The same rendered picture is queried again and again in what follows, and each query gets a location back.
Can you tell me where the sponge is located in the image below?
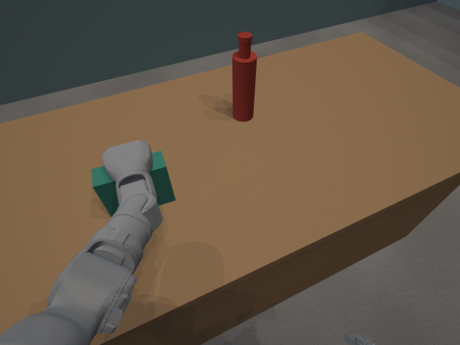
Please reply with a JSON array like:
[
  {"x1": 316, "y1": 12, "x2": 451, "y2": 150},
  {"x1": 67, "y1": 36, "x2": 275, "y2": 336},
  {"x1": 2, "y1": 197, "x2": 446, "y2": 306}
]
[{"x1": 91, "y1": 151, "x2": 175, "y2": 217}]

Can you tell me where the robot left upper arm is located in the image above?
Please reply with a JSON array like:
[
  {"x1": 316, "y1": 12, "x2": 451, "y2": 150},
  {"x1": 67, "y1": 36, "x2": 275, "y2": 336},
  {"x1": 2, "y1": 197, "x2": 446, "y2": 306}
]
[{"x1": 0, "y1": 252, "x2": 137, "y2": 345}]

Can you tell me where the robot left forearm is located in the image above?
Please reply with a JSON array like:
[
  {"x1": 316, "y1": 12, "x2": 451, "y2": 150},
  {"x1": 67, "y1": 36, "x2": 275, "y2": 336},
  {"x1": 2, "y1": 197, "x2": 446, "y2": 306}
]
[{"x1": 47, "y1": 170, "x2": 162, "y2": 308}]

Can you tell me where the left robot hand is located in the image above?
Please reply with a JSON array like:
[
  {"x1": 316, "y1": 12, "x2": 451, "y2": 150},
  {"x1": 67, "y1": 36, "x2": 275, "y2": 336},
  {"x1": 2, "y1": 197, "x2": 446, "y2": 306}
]
[{"x1": 101, "y1": 140, "x2": 153, "y2": 182}]

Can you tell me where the table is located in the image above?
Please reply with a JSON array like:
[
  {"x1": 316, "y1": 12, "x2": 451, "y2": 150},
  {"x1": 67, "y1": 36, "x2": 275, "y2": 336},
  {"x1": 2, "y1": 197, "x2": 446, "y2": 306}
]
[{"x1": 0, "y1": 32, "x2": 460, "y2": 345}]

